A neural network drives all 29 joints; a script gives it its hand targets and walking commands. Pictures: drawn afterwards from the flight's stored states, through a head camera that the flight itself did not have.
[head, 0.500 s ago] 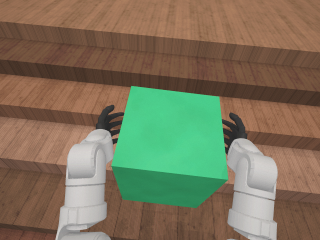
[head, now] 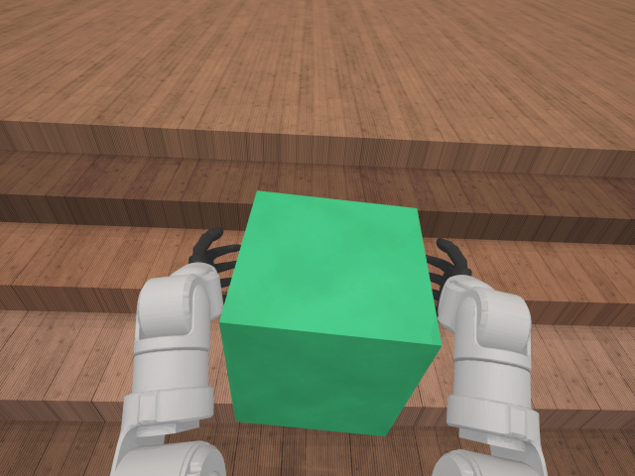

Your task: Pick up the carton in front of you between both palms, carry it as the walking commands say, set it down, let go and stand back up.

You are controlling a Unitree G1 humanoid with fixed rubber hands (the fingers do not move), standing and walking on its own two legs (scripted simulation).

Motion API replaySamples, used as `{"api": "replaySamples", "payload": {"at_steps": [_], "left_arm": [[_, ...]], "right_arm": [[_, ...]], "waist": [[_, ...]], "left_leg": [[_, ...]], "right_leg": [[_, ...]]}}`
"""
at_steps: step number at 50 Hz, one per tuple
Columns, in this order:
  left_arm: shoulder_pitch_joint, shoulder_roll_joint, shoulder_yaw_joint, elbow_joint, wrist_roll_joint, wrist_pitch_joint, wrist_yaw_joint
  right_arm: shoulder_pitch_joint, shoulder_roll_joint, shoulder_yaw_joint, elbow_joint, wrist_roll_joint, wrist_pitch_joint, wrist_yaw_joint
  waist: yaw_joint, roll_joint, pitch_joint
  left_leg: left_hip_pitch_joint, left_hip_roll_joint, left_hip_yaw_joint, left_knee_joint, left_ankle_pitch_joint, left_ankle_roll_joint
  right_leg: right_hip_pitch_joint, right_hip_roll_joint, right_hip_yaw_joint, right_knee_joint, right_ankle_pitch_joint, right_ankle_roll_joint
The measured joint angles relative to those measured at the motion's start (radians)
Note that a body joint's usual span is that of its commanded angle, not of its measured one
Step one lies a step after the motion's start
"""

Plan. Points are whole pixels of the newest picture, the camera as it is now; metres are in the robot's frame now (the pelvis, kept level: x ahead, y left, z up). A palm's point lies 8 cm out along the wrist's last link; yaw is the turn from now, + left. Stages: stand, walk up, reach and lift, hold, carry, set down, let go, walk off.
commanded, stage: carry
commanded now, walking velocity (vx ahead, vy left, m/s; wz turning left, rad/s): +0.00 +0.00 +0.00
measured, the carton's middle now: (323, 318) +0.34 +0.00 +0.06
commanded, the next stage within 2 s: none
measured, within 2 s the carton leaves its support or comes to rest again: neither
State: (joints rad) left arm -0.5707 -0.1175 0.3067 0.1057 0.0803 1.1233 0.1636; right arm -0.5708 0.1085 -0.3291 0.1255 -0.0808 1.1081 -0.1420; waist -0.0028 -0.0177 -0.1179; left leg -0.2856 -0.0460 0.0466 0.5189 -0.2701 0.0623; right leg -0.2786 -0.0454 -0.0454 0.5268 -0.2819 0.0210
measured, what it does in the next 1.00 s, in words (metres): stands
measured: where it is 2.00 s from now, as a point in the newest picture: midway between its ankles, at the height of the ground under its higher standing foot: outside the picture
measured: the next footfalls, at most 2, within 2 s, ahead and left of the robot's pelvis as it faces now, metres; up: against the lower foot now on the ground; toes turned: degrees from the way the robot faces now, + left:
right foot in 1.84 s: +0.37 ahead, -0.06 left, +0.12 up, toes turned -2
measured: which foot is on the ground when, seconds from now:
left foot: down 0.00-1.00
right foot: down 0.00-1.00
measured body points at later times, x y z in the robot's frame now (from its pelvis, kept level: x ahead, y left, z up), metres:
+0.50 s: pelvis -0.01 -0.01 +0.00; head -0.04 -0.01 +0.45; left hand +0.33 +0.13 +0.12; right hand +0.33 -0.17 +0.12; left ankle +0.00 +0.08 -0.73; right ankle -0.01 -0.13 -0.73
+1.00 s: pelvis -0.03 -0.02 +0.00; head -0.05 -0.02 +0.45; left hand +0.31 +0.13 +0.11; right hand +0.31 -0.18 +0.12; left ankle +0.00 +0.08 -0.73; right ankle -0.01 -0.13 -0.73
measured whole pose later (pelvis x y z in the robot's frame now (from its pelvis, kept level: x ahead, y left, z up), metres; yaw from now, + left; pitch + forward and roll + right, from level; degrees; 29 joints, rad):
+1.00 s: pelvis -0.03 -0.02 +0.00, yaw +0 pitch +1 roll +0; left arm -0.52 -0.12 0.29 0.06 0.07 1.10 0.16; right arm -0.54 0.11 -0.30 0.09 -0.07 1.10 -0.15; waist 0.00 0.00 -0.10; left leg -0.32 -0.01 0.04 0.54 -0.24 0.03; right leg -0.31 -0.01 -0.05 0.54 -0.25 -0.01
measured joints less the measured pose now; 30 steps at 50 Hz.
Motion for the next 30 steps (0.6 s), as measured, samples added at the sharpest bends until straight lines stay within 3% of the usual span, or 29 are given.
{"api": "replaySamples", "payload": {"at_steps": [30], "left_arm": [[0.048, -0.006, -0.019, -0.04, -0.006, -0.019, -0.003]], "right_arm": [[0.029, 0.0, 0.024, -0.033, 0.005, -0.006, -0.001]], "waist": [[0.002, 0.02, 0.01]], "left_leg": [[-0.022, 0.03, -0.005, 0.024, 0.008, -0.022]], "right_leg": [[-0.017, 0.029, -0.007, 0.009, 0.016, -0.028]]}}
